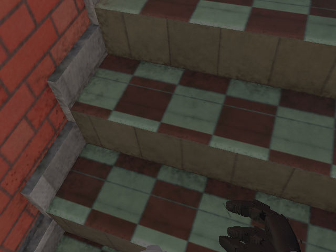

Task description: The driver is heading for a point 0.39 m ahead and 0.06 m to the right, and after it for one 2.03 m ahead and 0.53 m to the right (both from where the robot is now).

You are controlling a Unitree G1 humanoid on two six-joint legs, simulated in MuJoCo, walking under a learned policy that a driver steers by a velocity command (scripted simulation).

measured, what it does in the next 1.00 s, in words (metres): climbs: right foot 0.18 m higher, then left foot 0.18 m higher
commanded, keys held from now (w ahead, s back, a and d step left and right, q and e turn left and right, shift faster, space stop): w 0.86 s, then w+e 0.14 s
